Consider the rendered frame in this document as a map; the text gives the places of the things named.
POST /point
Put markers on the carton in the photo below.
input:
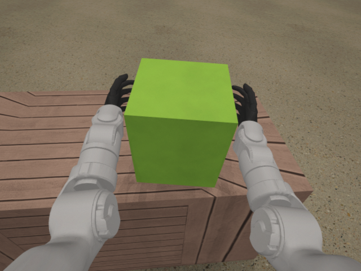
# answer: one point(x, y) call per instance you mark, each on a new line
point(180, 120)

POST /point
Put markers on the robot left upper arm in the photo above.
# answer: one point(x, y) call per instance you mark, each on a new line
point(80, 223)

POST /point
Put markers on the robot right hand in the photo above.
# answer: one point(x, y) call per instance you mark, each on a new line
point(248, 108)

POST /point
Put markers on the robot left forearm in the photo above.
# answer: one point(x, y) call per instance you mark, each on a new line
point(96, 167)

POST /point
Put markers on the robot right upper arm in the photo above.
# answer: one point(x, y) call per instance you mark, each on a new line
point(290, 239)

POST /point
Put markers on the robot right forearm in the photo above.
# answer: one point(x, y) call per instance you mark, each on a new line
point(261, 175)

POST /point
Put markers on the pedestal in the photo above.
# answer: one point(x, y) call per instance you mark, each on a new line
point(161, 225)

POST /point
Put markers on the robot left hand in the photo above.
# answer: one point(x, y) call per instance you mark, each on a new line
point(114, 97)

